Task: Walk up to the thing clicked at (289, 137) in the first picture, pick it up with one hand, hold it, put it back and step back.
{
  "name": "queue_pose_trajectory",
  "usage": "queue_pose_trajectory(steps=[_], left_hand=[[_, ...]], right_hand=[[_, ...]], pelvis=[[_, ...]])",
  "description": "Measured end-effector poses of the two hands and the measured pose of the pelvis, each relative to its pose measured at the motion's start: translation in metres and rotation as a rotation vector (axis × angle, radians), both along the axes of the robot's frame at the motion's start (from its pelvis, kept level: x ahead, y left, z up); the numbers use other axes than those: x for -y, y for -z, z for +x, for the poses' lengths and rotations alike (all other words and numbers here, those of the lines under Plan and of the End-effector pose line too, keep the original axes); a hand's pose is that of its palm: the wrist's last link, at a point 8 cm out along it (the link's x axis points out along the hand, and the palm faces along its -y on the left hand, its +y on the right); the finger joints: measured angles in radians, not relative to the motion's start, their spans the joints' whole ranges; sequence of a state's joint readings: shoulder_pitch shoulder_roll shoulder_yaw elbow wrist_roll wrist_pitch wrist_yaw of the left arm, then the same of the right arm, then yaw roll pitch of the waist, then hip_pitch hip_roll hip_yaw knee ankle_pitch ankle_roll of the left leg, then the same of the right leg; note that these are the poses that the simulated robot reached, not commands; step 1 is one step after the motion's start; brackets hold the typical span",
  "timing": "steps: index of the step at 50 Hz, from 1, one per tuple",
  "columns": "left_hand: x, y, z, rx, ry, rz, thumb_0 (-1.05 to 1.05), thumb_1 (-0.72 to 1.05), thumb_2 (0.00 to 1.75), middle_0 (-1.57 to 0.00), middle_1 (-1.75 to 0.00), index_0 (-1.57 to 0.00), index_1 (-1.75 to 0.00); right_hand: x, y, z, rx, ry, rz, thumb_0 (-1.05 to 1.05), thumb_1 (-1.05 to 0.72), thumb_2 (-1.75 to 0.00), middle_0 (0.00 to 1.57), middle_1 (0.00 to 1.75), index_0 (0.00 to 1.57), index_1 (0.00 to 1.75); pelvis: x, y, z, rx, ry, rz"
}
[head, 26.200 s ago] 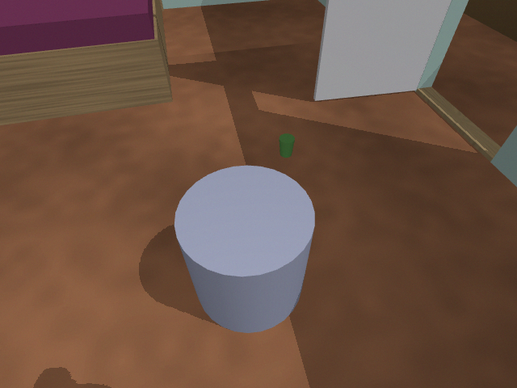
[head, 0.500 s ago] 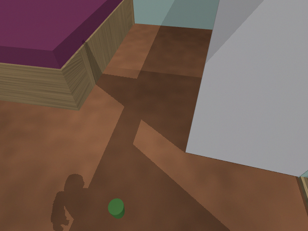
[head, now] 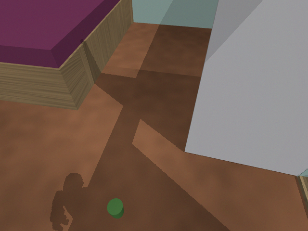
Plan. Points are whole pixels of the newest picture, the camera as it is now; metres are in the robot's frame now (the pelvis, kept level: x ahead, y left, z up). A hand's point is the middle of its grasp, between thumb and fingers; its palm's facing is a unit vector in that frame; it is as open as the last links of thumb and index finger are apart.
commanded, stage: stand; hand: left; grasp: from above
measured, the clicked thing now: (116, 209) +0.39 +0.24 -0.72
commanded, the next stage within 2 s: rise first in 0.22 s
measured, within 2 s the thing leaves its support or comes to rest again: neither
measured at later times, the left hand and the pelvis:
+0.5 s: hand out of the picture +0.14 +0.25 -0.17, palm faces +0.02 -0.94 -0.33, open 8.1 cm; pelvis -0.01 +0.00 -0.01, yaw +0 degrees
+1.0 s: hand out of the picture +0.13 +0.26 -0.23, palm faces -0.14 -0.89 -0.44, open 13.8 cm; pelvis -0.02 +0.00 -0.09, yaw -2 degrees
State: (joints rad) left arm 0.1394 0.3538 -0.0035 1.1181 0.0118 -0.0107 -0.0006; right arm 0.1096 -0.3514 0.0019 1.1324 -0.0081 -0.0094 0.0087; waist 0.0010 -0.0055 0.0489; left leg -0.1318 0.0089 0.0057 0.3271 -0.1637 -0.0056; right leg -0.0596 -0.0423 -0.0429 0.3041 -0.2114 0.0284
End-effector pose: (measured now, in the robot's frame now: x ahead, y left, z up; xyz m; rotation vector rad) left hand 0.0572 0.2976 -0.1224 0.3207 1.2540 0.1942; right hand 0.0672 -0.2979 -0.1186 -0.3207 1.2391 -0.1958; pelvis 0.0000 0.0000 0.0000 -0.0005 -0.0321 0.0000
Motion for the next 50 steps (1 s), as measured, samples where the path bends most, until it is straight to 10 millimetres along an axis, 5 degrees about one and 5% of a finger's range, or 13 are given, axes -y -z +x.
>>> queue_pose_trajectory(steps=[17, 21, 26, 30, 40, 50], left_hand=[[-0.001, 0.0, 0.01, 0.008, 0.006, -0.001, 0.0, 0.91, 0.9, -0.21, -0.3, -0.21, -0.3], [0.003, 0.001, 0.036, 0.105, -0.025, -0.008, 0.01, 0.85, 0.92, -0.21, -0.37, -0.2, -0.37], [0.003, 0.012, 0.081, 0.15, 0.01, -0.016, 0.01, 0.63, 0.93, -0.17, -0.59, -0.17, -0.59], [0.004, 0.017, 0.097, 0.148, 0.067, 0.003, 0.0, 0.38, 0.95, -0.11, -0.8, -0.12, -0.79], [-0.003, 0.048, 0.081, 0.088, 0.11, 0.065, 0.0, -0.25, 0.98, -0.06, -1.04, -0.07, -1.03], [-0.006, 0.071, 0.069, 0.107, 0.17, 0.098, 0.0, -0.46, 0.99, -0.06, -1.08, -0.06, -1.07]], right_hand=[[-0.002, 0.0, 0.006, -0.002, -0.002, -0.004, 0.0, -0.9, -0.9, 0.21, 0.3, 0.2, 0.3], [-0.011, -0.001, 0.015, 0.105, 0.007, 0.007, 0.0, -0.91, -0.91, 0.2, 0.3, 0.2, 0.3], [-0.027, 0.006, 0.015, 0.162, 0.013, 0.038, 0.0, -0.92, -0.91, 0.2, 0.3, 0.2, 0.3], [-0.034, 0.012, 0.007, 0.183, 0.045, 0.062, 0.0, -0.93, -0.91, 0.21, 0.3, 0.2, 0.3], [-0.032, 0.034, 0.014, 0.246, 0.029, 0.055, 0.01, -0.89, -0.9, 0.21, 0.3, 0.2, 0.3], [-0.036, 0.056, 0.049, 0.356, -0.031, 0.031, 0.01, -0.88, -0.9, 0.2, 0.3, 0.2, 0.3]], pelvis=[[-0.002, 0.0, 0.005, -0.005, 0.001, 0.0], [-0.002, 0.005, -0.002, -0.051, -0.002, -0.001], [0.002, 0.017, -0.011, -0.131, 0.01, -0.005], [0.003, 0.025, -0.011, -0.161, 0.022, -0.006], [0.001, 0.058, -0.013, -0.257, 0.03, -0.012], [0.0, 0.09, -0.02, -0.325, 0.025, -0.025]])
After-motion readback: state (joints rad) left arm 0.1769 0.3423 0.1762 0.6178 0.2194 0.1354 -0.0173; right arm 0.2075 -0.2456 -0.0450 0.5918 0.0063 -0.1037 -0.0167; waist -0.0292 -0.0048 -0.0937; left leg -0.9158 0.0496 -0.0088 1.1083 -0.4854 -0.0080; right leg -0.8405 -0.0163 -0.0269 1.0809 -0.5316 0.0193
